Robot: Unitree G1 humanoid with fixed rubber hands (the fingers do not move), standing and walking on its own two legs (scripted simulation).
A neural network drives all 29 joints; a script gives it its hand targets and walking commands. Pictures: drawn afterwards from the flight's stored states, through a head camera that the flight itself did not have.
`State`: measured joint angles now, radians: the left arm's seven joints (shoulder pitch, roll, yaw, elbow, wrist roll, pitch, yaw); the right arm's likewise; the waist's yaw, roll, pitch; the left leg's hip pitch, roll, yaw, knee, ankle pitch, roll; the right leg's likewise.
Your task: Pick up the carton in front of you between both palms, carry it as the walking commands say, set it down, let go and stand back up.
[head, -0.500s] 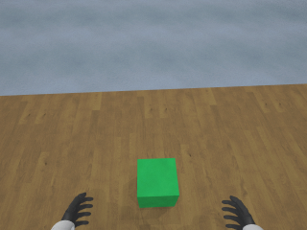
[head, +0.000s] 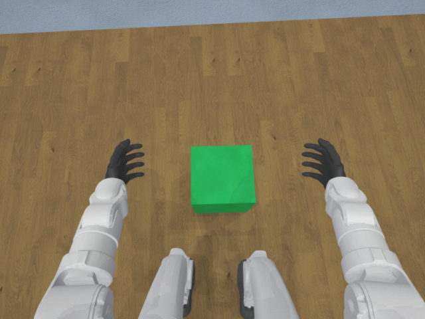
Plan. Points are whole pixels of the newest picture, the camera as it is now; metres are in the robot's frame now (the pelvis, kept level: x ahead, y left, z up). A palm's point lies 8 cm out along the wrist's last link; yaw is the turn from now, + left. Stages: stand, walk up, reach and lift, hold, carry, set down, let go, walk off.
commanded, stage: reach and lift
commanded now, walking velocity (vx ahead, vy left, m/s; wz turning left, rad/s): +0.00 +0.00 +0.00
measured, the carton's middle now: (221, 182) +0.48 -0.01 -0.55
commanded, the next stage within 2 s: none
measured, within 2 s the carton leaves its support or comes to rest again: neither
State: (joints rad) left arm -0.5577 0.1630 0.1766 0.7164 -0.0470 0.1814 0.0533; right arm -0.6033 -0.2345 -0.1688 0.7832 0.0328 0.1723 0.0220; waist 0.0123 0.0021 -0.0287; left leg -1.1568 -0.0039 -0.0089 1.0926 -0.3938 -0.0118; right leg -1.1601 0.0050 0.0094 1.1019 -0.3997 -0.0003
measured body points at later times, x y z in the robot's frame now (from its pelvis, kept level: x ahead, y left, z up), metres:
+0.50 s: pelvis -0.01 -0.01 -0.04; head +0.30 -0.01 +0.28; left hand +0.50 +0.19 -0.17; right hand +0.52 -0.20 -0.17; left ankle +0.06 +0.12 -0.64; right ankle +0.06 -0.12 -0.64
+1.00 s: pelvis -0.06 +0.00 -0.25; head +0.30 +0.00 +0.02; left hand +0.48 +0.19 -0.41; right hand +0.50 -0.20 -0.41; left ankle +0.06 +0.13 -0.64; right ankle +0.05 -0.12 -0.64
